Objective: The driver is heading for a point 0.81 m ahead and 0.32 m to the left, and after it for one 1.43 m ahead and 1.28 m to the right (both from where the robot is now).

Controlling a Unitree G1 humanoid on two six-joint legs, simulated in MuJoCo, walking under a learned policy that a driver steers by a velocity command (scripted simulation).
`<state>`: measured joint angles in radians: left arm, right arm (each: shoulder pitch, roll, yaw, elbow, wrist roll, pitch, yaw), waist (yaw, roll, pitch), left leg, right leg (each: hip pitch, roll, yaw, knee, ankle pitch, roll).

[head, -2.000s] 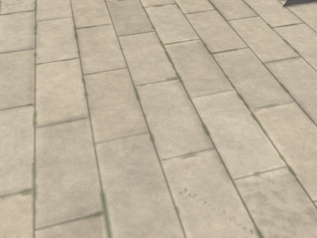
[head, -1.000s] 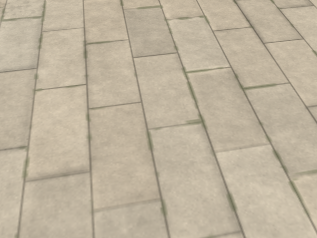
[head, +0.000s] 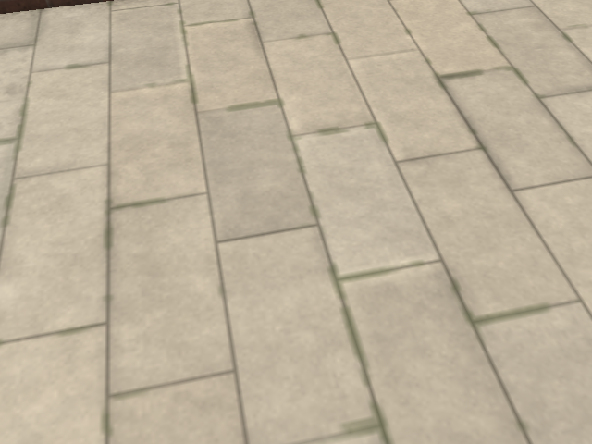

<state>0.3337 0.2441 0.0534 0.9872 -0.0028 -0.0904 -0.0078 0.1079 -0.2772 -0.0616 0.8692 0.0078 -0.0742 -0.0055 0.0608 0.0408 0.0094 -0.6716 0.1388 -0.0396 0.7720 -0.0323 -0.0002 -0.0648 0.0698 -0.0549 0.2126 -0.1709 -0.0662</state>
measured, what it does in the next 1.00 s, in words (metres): walks ahead: left foot, then right foot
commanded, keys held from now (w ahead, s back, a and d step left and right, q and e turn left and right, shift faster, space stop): w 0.46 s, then w+q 0.54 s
